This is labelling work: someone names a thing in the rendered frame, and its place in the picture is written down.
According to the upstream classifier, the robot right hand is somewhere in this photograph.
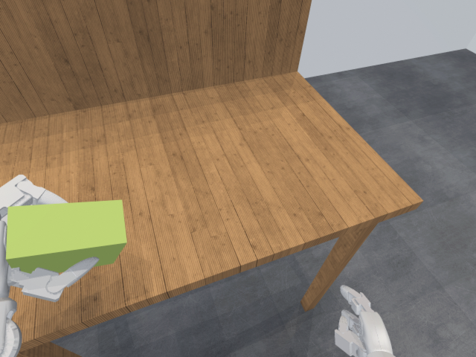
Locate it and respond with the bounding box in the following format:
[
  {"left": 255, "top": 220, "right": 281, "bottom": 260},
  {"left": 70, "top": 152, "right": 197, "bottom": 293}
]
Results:
[{"left": 335, "top": 285, "right": 393, "bottom": 357}]

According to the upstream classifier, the robot left forearm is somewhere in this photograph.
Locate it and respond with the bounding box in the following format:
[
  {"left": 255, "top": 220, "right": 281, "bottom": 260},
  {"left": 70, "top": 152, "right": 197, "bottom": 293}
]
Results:
[{"left": 0, "top": 297, "right": 22, "bottom": 357}]

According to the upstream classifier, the robot left hand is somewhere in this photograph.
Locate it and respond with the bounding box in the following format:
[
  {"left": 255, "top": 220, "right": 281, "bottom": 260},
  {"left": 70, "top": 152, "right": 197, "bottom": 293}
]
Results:
[{"left": 0, "top": 175, "right": 99, "bottom": 302}]

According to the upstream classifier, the sponge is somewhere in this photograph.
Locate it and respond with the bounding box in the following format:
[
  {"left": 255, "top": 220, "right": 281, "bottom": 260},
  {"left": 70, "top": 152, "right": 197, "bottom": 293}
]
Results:
[{"left": 6, "top": 200, "right": 127, "bottom": 274}]

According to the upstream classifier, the table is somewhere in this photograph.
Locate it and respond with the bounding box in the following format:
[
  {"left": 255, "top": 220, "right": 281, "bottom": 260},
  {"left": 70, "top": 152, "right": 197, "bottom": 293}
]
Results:
[{"left": 0, "top": 0, "right": 423, "bottom": 357}]

